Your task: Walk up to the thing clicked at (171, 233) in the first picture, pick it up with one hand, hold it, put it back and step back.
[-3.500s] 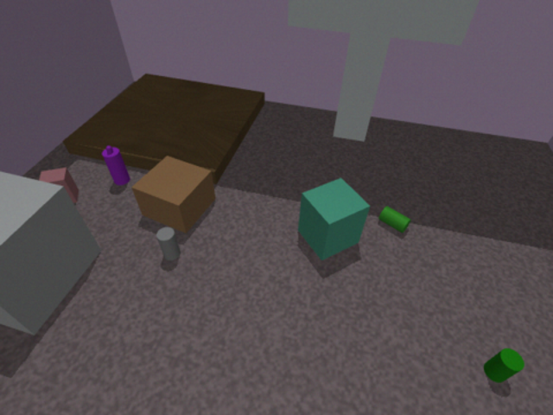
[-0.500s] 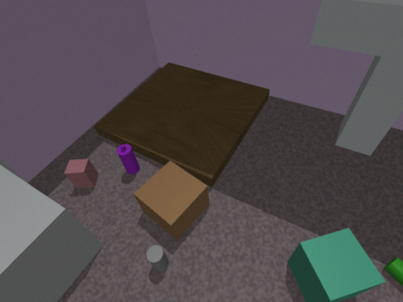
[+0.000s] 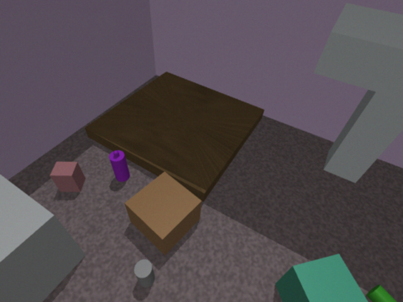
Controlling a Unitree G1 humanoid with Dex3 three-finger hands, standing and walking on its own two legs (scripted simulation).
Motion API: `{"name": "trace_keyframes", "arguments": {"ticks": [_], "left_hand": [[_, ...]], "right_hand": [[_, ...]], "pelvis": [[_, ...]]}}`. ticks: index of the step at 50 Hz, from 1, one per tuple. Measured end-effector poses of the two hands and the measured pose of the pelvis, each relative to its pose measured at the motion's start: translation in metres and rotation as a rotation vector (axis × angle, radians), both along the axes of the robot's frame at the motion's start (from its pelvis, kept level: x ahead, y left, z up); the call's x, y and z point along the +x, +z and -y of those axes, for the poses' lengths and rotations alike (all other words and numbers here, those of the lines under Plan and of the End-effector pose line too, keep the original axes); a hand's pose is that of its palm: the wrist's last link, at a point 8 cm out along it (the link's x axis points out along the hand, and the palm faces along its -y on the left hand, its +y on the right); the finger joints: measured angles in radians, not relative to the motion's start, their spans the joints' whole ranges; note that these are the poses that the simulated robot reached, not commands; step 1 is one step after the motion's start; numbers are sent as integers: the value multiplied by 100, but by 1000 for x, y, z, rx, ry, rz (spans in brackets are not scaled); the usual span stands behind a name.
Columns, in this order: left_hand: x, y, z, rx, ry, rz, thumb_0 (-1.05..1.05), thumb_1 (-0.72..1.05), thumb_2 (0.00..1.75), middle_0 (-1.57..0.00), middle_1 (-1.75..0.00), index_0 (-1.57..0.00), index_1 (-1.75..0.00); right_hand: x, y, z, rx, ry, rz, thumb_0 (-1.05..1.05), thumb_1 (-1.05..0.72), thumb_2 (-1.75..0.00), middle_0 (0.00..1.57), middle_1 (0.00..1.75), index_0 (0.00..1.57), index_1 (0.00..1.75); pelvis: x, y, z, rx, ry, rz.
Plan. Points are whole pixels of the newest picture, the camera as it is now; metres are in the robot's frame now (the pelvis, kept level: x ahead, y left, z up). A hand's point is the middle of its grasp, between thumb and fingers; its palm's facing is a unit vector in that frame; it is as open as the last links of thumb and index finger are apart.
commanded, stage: walk up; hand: left
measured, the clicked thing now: (145, 273) +0.39 +0.21 -0.69
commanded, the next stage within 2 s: stand in 1.12 s
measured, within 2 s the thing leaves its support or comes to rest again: neither
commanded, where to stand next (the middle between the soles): +0.03 +0.01 m, yaw -1 degrees
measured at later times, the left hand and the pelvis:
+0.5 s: hand out of the picture +0.10 +0.25 -0.13, palm faces -0.03 -0.92 -0.38, open 7.4 cm; pelvis +0.01 -0.01 +0.02, yaw -1 degrees
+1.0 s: hand out of the picture +0.11 +0.25 -0.13, palm faces -0.07 -0.93 -0.37, open 7.4 cm; pelvis +0.02 -0.01 +0.02, yaw -2 degrees
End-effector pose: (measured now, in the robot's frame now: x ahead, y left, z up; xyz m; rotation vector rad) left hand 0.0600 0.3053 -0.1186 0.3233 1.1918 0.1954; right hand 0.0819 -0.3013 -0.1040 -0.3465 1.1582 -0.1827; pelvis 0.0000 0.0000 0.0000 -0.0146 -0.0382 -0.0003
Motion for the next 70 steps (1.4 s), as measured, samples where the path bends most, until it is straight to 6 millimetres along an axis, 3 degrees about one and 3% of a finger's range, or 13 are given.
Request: {"name": "trace_keyframes", "arguments": {"ticks": [8, 14, 20, 29, 42, 48, 58, 70], "left_hand": [[4, 12, -1, 24, 17, -24, 1, 90, 90, -20, -30, -20, -30], [10, 22, 1, 45, 14, -34, 1, 90, 90, -20, -30, -20, -30], [22, 26, 6, 48, 4, -21, 1, 90, 90, -20, -30, -20, -30], [41, 24, 17, 24, -30, 4, 1, 90, 90, -20, -30, -20, -30], [53, 22, 20, 10, -53, -3, 1, 90, 90, -20, -30, -21, -30], [51, 23, 17, 18, -48, -16, 1, 90, 90, -20, -30, -20, -30], [51, 24, 15, 22, -35, -19, 1, 90, 90, -20, -30, -20, -30], [47, 19, 27, -4, -36, -30, 1, 90, 90, -20, -30, -20, -30]], "right_hand": [[37, 0, -10, 47, 21, 45, 0, -91, -89, 21, 30, 21, 30], [46, -1, -5, 61, 3, 45, 0, -91, -89, 21, 30, 21, 30], [37, -1, 5, 57, -31, 18, 0, -91, -90, 20, 30, 20, 30], [4, 0, 14, 41, -88, -40, 0, -91, -90, 20, 30, 20, 30], [-32, -4, 11, 39, -132, -115, 0, -91, -90, 20, 30, 20, 30], [-30, -6, 8, 47, -132, -114, 0, -91, -90, 20, 30, 20, 30], [-9, -4, 6, 50, -112, -71, 0, -91, -90, 20, 30, 20, 30], [10, 4, 11, 38, -86, -32, 0, -91, -90, 20, 30, 20, 30]], "pelvis": [[9, 7, 3, 8, -4, 0], [12, 12, 6, 14, -8, 0], [14, 14, 8, 17, -14, 6], [14, 17, 10, 19, -27, 12], [14, 17, 8, 19, -37, 6], [16, 17, 7, 19, -39, 4], [21, 17, 7, 22, -39, 4], [20, 19, 14, 20, -34, 2]]}}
